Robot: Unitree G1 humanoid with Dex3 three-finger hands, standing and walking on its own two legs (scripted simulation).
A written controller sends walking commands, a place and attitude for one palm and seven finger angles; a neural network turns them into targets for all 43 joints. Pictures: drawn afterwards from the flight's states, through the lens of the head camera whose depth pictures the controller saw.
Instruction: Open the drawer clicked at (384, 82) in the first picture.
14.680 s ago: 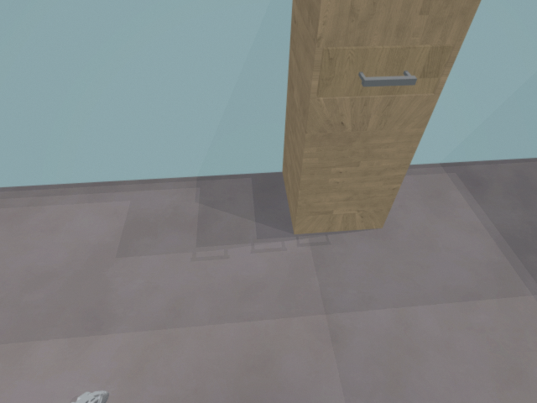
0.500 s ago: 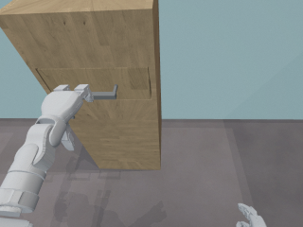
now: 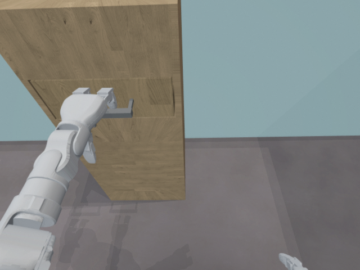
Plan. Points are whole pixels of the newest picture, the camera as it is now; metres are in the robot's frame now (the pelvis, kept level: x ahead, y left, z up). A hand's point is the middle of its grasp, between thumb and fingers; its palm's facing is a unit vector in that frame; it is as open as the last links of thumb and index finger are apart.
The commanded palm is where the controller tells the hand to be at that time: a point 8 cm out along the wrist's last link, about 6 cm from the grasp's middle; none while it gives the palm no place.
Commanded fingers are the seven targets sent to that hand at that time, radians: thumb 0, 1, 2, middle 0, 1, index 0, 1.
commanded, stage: move the hooked fingers above the handle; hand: left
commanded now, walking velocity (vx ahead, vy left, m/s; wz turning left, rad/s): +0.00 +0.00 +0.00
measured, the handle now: (105, 108) +0.52 +0.26 +0.03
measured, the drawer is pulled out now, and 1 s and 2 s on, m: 0.00 0.00 0.00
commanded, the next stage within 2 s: none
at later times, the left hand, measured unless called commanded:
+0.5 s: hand (103, 107) +0.47 +0.23 +0.09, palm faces -0.01 +0.00 -1.00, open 13.8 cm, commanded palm +0.45 +0.26 +0.14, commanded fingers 0.00 -0.50 0.30 -0.30 -1.20 -0.30 -1.20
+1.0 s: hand (87, 109) +0.46 +0.27 +0.09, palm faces +0.00 +0.00 -1.00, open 13.8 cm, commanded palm +0.45 +0.27 +0.14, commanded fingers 0.00 -0.50 0.30 -0.30 -1.20 -0.30 -1.20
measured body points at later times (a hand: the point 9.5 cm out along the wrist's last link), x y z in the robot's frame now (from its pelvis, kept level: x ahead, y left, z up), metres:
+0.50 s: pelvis +0.00 -0.01 -0.01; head +0.07 -0.03 +0.43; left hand +0.47 +0.23 +0.14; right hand +0.03 -0.30 -0.14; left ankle -0.03 +0.11 -0.73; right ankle -0.02 -0.13 -0.73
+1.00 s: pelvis -0.01 +0.00 -0.01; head +0.06 +0.00 +0.43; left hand +0.45 +0.27 +0.14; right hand +0.04 -0.28 -0.14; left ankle -0.03 +0.11 -0.73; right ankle -0.02 -0.13 -0.73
